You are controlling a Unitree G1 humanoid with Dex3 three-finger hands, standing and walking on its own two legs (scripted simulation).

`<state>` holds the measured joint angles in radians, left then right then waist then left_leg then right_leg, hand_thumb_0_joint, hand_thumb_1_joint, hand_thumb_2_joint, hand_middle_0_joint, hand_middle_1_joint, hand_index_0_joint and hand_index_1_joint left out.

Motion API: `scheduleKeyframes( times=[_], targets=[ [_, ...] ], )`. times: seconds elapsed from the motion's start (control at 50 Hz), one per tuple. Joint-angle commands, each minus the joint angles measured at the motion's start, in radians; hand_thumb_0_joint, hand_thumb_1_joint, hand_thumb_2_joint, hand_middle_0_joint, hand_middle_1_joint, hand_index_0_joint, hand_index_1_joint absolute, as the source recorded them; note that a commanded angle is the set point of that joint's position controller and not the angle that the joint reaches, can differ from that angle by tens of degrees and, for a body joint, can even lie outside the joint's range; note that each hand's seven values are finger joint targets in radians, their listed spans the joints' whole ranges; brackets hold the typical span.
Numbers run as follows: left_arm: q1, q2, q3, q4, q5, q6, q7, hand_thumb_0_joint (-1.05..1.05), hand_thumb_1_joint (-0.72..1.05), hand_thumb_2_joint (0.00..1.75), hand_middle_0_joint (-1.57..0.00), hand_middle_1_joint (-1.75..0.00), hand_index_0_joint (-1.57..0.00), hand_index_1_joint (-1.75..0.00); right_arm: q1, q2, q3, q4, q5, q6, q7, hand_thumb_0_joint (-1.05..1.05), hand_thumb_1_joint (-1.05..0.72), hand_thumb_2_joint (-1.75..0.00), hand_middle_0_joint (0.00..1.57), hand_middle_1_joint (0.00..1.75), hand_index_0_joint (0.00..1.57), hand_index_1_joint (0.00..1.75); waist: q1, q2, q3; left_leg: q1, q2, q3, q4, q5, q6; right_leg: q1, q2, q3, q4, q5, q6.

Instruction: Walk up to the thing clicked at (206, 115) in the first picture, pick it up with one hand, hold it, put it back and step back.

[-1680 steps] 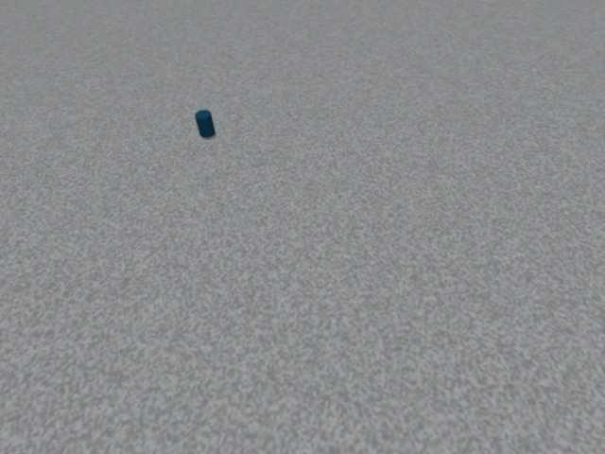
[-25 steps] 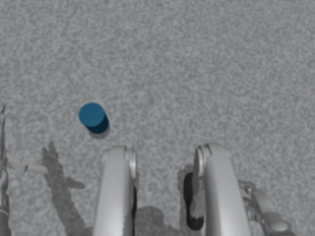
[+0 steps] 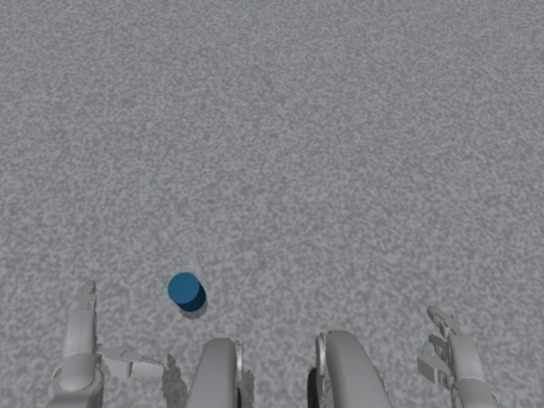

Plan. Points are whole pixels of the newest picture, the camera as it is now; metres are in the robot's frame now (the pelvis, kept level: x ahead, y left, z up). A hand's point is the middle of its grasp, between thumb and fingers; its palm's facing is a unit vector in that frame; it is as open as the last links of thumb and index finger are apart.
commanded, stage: home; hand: left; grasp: from the side
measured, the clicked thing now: (187, 292) +0.41 +0.25 -0.56
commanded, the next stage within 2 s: none
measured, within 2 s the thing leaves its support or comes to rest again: neither
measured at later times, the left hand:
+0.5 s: hand (113, 346) +0.21 +0.19 +0.05, palm faces +0.13 -0.95 -0.30, open 17.3 cm
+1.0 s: hand (120, 345) +0.21 +0.19 +0.05, palm faces +0.12 -0.95 -0.28, open 17.7 cm
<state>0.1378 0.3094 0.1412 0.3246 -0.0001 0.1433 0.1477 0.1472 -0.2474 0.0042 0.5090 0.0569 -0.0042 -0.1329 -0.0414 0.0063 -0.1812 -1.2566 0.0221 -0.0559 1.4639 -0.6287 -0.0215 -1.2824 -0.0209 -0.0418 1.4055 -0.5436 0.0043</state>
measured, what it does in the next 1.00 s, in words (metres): rises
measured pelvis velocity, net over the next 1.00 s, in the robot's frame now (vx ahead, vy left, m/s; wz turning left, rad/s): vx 0.04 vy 0.00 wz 0.02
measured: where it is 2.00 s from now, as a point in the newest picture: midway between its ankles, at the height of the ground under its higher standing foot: outside the picture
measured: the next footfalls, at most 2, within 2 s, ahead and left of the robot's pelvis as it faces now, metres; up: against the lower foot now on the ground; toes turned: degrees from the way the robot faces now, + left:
none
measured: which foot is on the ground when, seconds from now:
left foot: down 0.00-1.00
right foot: down 0.00-1.00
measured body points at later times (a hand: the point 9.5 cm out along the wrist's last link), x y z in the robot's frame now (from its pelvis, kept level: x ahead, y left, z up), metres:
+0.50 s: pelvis +0.04 +0.01 +0.10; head +0.05 +0.01 +0.55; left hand +0.20 +0.24 +0.07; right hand +0.20 -0.23 +0.03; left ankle +0.03 +0.13 -0.58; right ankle +0.06 -0.13 -0.58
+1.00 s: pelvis +0.04 +0.00 +0.11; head +0.06 +0.01 +0.56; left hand +0.20 +0.24 +0.07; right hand +0.20 -0.23 +0.04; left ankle +0.03 +0.13 -0.58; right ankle +0.06 -0.13 -0.58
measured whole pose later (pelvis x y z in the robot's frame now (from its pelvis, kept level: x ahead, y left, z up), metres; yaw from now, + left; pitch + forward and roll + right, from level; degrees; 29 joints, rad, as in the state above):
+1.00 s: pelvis +0.04 +0.00 +0.11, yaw +1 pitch +8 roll -2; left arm 0.45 0.21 -0.01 0.02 -0.02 0.27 0.14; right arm 0.28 -0.20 0.03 0.51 0.02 -0.12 -0.18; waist -0.02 0.03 -0.12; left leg -0.59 0.03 -0.04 0.95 -0.50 -0.02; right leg -0.60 -0.01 -0.05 0.89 -0.42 0.01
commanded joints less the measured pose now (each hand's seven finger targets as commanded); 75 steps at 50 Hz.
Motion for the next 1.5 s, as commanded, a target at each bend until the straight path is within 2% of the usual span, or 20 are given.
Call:
scheduleKeyframes(
  times=[0.0, 0.06, 0.08, 0.12, 0.22, 0.3, 0.4, 0.48, 0.56, 0.62, 0.64, 0.78, 0.82, 0.96, 1.0, 1.08, 1.22, 1.28, 1.38, 1.48],
  targets=[
    [0.055, 0.133, 0.034, -0.215, 0.000, 0.006, 0.039, 0.00, -0.50, 0.09, -0.06, -0.06, -0.06, -0.06, 0.063, -0.108, -0.041, -0.122, -0.009, -0.054, -0.028, 0.00, -0.90, -0.90, 0.20, 0.30, 0.20, 0.30, 0.000, 0.040, -0.313, 0.329, -0.022, 0.046, -0.305, 0.301, 0.041, 0.463, 0.018, 0.014, -0.312, 0.256, -0.021],
    [0.106, 0.111, 0.008, -0.297, -0.003, 0.040, 0.049, 0.00, -0.54, 0.06, -0.05, -0.06, -0.05, -0.06, 0.082, -0.101, -0.040, -0.133, -0.012, -0.064, -0.044, 0.00, -0.90, -0.90, 0.20, 0.30, 0.20, 0.30, 0.006, 0.065, -0.290, 0.431, -0.024, 0.052, -0.375, 0.338, 0.036, 0.552, 0.018, 0.018, -0.392, 0.293, -0.017],
    [0.128, 0.087, -0.017, -0.316, -0.007, 0.053, 0.051, 0.00, -0.51, 0.08, -0.05, -0.06, -0.05, -0.06, 0.082, -0.098, -0.037, -0.137, -0.014, -0.067, -0.048, 0.00, -0.90, -0.90, 0.20, 0.30, 0.20, 0.30, 0.001, 0.062, -0.261, 0.458, -0.025, 0.054, -0.404, 0.338, 0.033, 0.566, 0.019, 0.013, -0.418, 0.292, -0.016],
    [0.166, 0.078, -0.029, -0.358, -0.008, 0.075, 0.057, 0.00, -0.52, 0.08, -0.05, -0.06, -0.05, -0.06, 0.088, -0.093, -0.034, -0.143, -0.020, -0.074, -0.059, 0.00, -0.90, -0.90, 0.20, 0.30, 0.20, 0.30, 0.004, 0.079, -0.217, 0.505, -0.023, 0.050, -0.455, 0.348, 0.029, 0.599, 0.025, 0.002, -0.459, 0.295, -0.015],
    [0.255, 0.036, -0.079, -0.482, -0.014, 0.111, 0.060, 0.00, -0.50, 0.09, -0.06, -0.06, -0.06, -0.07, 0.092, -0.074, -0.023, -0.169, -0.026, -0.099, -0.076, 0.00, -0.90, -0.90, 0.20, 0.30, 0.20, 0.30, 0.007, 0.070, -0.130, 0.581, -0.021, 0.044, -0.552, 0.326, 0.029, 0.676, 0.033, -0.015, -0.548, 0.270, -0.014],
    [0.316, 0.002, -0.110, -0.515, -0.013, 0.120, 0.051, 0.00, -0.55, 0.06, -0.05, -0.06, -0.05, -0.06, 0.082, -0.068, -0.020, -0.186, -0.033, -0.118, -0.080, 0.00, -0.90, -0.90, 0.20, 0.30, 0.20, 0.30, 0.006, 0.032, -0.042, 0.601, -0.018, 0.033, -0.612, 0.301, 0.030, 0.691, 0.044, -0.035, -0.591, 0.240, -0.015],
    [0.337, -0.001, -0.113, -0.545, -0.011, 0.110, 0.032, 0.00, -0.56, 0.05, -0.05, -0.06, -0.05, -0.06, 0.074, -0.075, -0.024, -0.201, -0.037, -0.140, -0.075, 0.00, -0.90, -0.90, 0.20, 0.30, 0.20, 0.30, 0.010, 0.007, 0.013, 0.613, -0.017, 0.031, -0.656, 0.272, 0.029, 0.713, 0.047, -0.040, -0.625, 0.209, -0.012],
    [0.318, -0.005, -0.102, -0.509, -0.007, 0.096, 0.021, 0.00, -0.57, 0.04, -0.05, -0.05, -0.05, -0.05, 0.072, -0.074, -0.024, -0.194, -0.040, -0.156, -0.068, 0.00, -0.90, -0.90, 0.20, 0.30, 0.20, 0.30, 0.005, -0.005, 0.033, 0.619, -0.016, 0.032, -0.667, 0.263, 0.030, 0.722, 0.044, -0.034, -0.632, 0.202, -0.012],
    [0.303, 0.004, -0.098, -0.541, -0.002, 0.082, 0.014, 0.00, -0.57, 0.04, -0.05, -0.05, -0.05, -0.05, 0.079, -0.074, -0.025, -0.185, -0.045, -0.167, -0.066, 0.00, -0.90, -0.90, 0.20, 0.30, 0.20, 0.30, 0.007, 0.051, -0.054, 0.681, -0.015, 0.032, -0.658, 0.364, 0.020, 0.767, 0.043, -0.025, -0.609, 0.288, -0.020],
    [0.282, 0.000, -0.112, -0.542, 0.000, 0.081, 0.014, 0.00, -0.61, 0.02, -0.04, -0.05, -0.04, -0.05, 0.080, -0.072, -0.021, -0.174, -0.049, -0.169, -0.067, 0.00, -0.90, -0.90, 0.20, 0.30, 0.20, 0.30, 0.009, 0.076, -0.068, 0.703, -0.014, 0.022, -0.661, 0.426, 0.010, 0.780, 0.042, -0.028, -0.597, 0.330, -0.024],
    [0.271, 0.010, -0.102, -0.546, -0.001, 0.081, 0.014, 0.00, -0.61, 0.02, -0.04, -0.05, -0.04, -0.05, 0.076, -0.075, -0.021, -0.177, -0.047, -0.169, -0.068, 0.00, -0.90, -0.90, 0.20, 0.30, 0.20, 0.30, 0.008, 0.070, -0.082, 0.711, -0.013, 0.022, -0.662, 0.433, 0.011, 0.786, 0.042, -0.027, -0.600, 0.336, -0.025],
    [0.298, -0.002, -0.105, -0.486, -0.004, 0.085, 0.010, 0.00, -0.61, 0.01, -0.04, -0.05, -0.04, -0.04, 0.061, -0.070, -0.014, -0.169, -0.046, -0.170, -0.065, 0.00, -0.90, -0.90, 0.20, 0.30, 0.20, 0.30, 0.018, 0.028, 0.000, 0.680, -0.020, 0.027, -0.681, 0.360, 0.020, 0.783, 0.041, -0.034, -0.640, 0.285, -0.016],
    [0.304, -0.010, -0.111, -0.481, -0.006, 0.085, 0.006, 0.00, -0.61, 0.02, -0.04, -0.05, -0.04, -0.05, 0.062, -0.070, -0.015, -0.169, -0.045, -0.171, -0.063, 0.00, -0.90, -0.90, 0.20, 0.30, 0.20, 0.30, 0.014, 0.014, -0.008, 0.684, -0.021, 0.034, -0.674, 0.374, 0.022, 0.791, 0.041, -0.031, -0.645, 0.303, -0.014],
    [0.296, 0.004, -0.088, -0.489, -0.006, 0.080, 0.003, 0.00, -0.61, 0.02, -0.04, -0.05, -0.04, -0.05, 0.065, -0.070, -0.021, -0.170, -0.045, -0.168, -0.061, 0.00, -0.90, -0.90, 0.20, 0.30, 0.20, 0.30, 0.018, 0.021, -0.040, 0.695, -0.024, 0.039, -0.664, 0.400, 0.023, 0.810, 0.037, -0.024, -0.646, 0.336, -0.014],
    [0.292, -0.001, -0.093, -0.477, -0.007, 0.080, 0.002, 0.00, -0.61, 0.02, -0.04, -0.05, -0.04, -0.05, 0.064, -0.068, -0.019, -0.165, -0.045, -0.169, -0.060, 0.00, -0.90, -0.90, 0.20, 0.30, 0.20, 0.30, 0.015, 0.024, -0.014, 0.685, -0.025, 0.041, -0.670, 0.379, 0.024, 0.802, 0.036, -0.024, -0.647, 0.319, -0.012],
    [0.268, 0.002, -0.093, -0.494, -0.005, 0.076, 0.002, 0.00, -0.61, 0.02, -0.04, -0.05, -0.04, -0.05, 0.062, -0.069, -0.020, -0.167, -0.044, -0.171, -0.064, 0.00, -0.90, -0.90, 0.20, 0.30, 0.20, 0.30, 0.011, 0.023, -0.027, 0.699, -0.022, 0.041, -0.679, 0.352, 0.026, 0.798, 0.037, -0.022, -0.654, 0.293, -0.013],
    [0.281, -0.009, -0.106, -0.478, -0.004, 0.078, 0.000, 0.00, -0.59, 0.03, -0.04, -0.05, -0.05, -0.05, 0.062, -0.069, -0.019, -0.156, -0.047, -0.174, -0.064, 0.00, -0.90, -0.90, 0.20, 0.30, 0.20, 0.30, 0.014, 0.027, -0.018, 0.702, -0.020, 0.038, -0.681, 0.373, 0.023, 0.800, 0.038, -0.025, -0.651, 0.306, -0.015],
    [0.279, -0.001, -0.091, -0.467, -0.005, 0.077, 0.001, 0.00, -0.59, 0.03, -0.05, -0.05, -0.05, -0.05, 0.056, -0.071, -0.020, -0.155, -0.047, -0.176, -0.063, 0.00, -0.90, -0.90, 0.20, 0.30, 0.20, 0.30, 0.013, 0.008, -0.006, 0.686, -0.024, 0.043, -0.679, 0.346, 0.029, 0.797, 0.034, -0.022, -0.666, 0.287, -0.011],
    [0.285, -0.006, -0.094, -0.478, -0.005, 0.076, 0.000, 0.00, -0.60, 0.03, -0.04, -0.05, -0.04, -0.05, 0.060, -0.070, -0.020, -0.155, -0.047, -0.177, -0.063, 0.00, -0.90, -0.90, 0.20, 0.30, 0.20, 0.30, 0.018, 0.026, -0.013, 0.696, -0.023, 0.044, -0.683, 0.361, 0.027, 0.805, 0.034, -0.021, -0.662, 0.299, -0.014],
    [0.267, -0.007, -0.095, -0.479, -0.003, 0.070, -0.003, 0.00, -0.60, 0.03, -0.04, -0.05, -0.04, -0.05, 0.056, -0.067, -0.018, -0.160, -0.047, -0.181, -0.063, 0.00, -0.90, -0.90, 0.20, 0.30, 0.20, 0.30, 0.014, 0.019, 0.005, 0.683, -0.026, 0.048, -0.691, 0.302, 0.031, 0.789, 0.032, -0.017, -0.676, 0.250, -0.011]
  ],
)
